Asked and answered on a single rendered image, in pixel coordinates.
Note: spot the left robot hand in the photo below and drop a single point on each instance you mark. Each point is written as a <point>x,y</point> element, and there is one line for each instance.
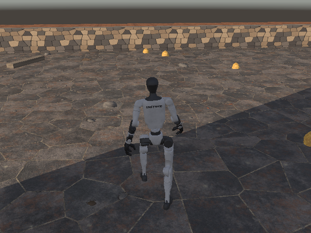
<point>127,150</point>

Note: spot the robot right shin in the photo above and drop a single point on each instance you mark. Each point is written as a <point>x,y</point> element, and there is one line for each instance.
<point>168,184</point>

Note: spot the left robot upper arm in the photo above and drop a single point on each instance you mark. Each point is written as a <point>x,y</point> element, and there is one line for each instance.
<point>136,112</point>

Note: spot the left robot forearm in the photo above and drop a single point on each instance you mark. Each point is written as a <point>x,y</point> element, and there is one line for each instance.
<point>131,133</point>

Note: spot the right robot upper arm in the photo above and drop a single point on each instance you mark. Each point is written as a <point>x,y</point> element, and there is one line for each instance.
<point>171,107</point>

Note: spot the right robot hand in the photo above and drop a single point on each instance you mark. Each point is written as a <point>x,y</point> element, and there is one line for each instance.
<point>181,130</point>

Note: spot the right robot forearm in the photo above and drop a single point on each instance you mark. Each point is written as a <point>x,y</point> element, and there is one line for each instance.
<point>178,123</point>

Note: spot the robot left thigh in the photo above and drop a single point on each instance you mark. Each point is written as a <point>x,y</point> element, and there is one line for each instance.
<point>144,142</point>

